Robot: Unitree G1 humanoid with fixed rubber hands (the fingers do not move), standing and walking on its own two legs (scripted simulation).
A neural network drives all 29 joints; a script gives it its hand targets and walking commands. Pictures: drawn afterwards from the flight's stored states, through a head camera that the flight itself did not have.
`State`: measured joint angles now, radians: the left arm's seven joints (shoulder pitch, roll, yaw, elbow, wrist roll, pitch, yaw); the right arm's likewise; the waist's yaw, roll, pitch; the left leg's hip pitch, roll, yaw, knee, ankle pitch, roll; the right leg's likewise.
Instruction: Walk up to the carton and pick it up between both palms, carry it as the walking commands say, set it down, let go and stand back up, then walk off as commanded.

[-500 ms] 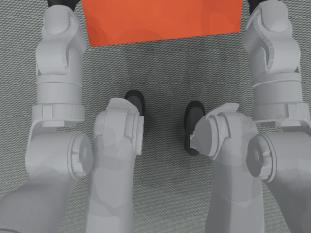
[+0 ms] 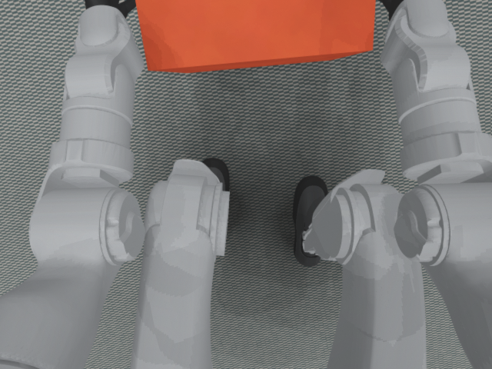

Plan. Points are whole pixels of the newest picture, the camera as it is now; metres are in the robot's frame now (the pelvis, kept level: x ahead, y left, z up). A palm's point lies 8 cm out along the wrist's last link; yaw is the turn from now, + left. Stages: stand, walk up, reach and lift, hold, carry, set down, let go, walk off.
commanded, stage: set down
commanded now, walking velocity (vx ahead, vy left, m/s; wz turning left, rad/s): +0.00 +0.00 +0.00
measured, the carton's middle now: out of the picture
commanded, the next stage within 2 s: none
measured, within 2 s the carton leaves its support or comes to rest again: rests again in 0.76 s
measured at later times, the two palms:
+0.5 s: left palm (111, 9) +0.52 +0.24 -0.20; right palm out of the picture +0.56 -0.12 -0.20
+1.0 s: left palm (114, 10) +0.52 +0.24 -0.21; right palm out of the picture +0.57 -0.12 -0.21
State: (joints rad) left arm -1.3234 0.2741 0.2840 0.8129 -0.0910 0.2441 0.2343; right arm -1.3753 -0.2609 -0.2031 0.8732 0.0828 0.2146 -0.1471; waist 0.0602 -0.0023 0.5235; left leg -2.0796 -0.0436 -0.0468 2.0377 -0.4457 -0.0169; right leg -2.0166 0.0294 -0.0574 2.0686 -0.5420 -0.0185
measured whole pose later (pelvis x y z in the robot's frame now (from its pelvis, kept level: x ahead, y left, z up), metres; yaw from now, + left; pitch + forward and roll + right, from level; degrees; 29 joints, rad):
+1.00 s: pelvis +0.02 +0.00 -0.03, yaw +0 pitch +29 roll -2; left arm -1.33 0.33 0.28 0.91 -0.14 0.18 0.08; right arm -1.46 -0.33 -0.11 1.06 0.15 0.16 -0.08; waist 0.07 0.00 0.52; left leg -2.17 -0.06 -0.05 2.16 -0.50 -0.02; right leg -2.10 0.03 -0.06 2.20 -0.61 -0.02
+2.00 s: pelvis +0.02 +0.00 -0.04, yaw -1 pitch +30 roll -2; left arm -1.33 0.33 0.28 1.03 -0.14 0.07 0.06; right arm -1.47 -0.34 -0.11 1.12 0.12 0.11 -0.04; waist 0.08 0.04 0.48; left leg -2.21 -0.05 -0.05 2.19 -0.51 -0.02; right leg -2.15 0.04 -0.06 2.22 -0.61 -0.02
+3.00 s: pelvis +0.01 -0.01 +0.00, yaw +0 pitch +27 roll +0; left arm -1.27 0.38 0.28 0.68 -0.21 0.31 0.12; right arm -1.39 -0.41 -0.08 0.74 0.19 0.34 -0.09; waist 0.08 -0.01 0.52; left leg -2.01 -0.03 -0.04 2.06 -0.51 -0.04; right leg -1.97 0.05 -0.04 2.10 -0.59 -0.02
